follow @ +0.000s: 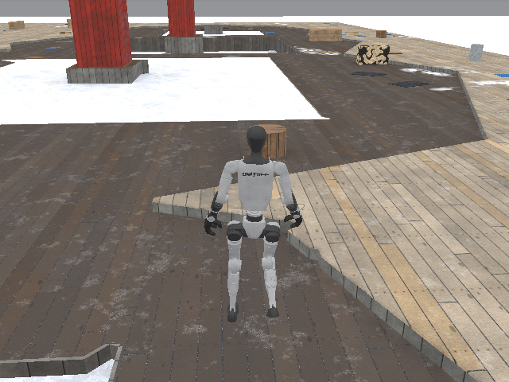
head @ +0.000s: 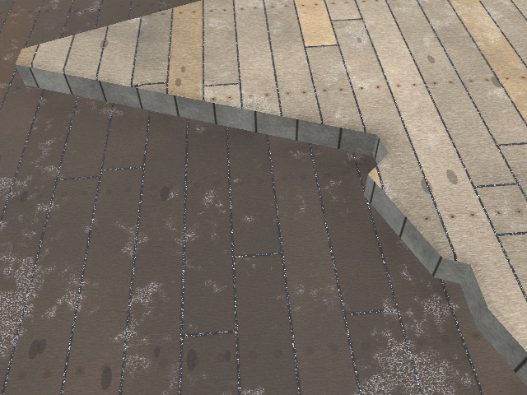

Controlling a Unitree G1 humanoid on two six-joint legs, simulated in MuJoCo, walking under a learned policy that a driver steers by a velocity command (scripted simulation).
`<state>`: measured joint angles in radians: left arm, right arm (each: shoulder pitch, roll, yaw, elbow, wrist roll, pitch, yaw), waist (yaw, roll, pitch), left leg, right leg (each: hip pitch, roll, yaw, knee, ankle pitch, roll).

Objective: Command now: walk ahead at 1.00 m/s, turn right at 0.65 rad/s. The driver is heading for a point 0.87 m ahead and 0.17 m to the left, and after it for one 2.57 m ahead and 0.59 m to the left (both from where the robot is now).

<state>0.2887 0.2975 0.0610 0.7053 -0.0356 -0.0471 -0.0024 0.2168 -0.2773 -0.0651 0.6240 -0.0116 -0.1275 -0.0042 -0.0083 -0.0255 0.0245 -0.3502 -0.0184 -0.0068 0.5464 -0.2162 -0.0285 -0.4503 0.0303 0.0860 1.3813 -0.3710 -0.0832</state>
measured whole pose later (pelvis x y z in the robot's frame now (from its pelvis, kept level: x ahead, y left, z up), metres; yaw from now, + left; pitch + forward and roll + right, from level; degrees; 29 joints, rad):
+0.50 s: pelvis +0.35 -0.07 +0.00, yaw -2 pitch +2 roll +0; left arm 0.14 0.24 0.03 0.70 0.03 -0.08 -0.03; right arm 0.31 -0.30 -0.04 0.79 0.03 -0.04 -0.03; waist -0.02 0.04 0.07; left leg -0.48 0.06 -0.06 1.26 -0.48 -0.08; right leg -0.43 -0.02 -0.11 0.53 -0.11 -0.05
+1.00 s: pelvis +0.46 -0.03 +0.01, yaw +23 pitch +3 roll -3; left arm -0.01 0.30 0.08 0.74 0.00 -0.01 0.02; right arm 0.25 -0.33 -0.09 0.58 0.01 0.02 -0.02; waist -0.03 -0.01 0.08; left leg -0.41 -0.05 -0.07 0.50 -0.14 0.06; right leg -0.55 0.02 0.08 1.05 -0.40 0.04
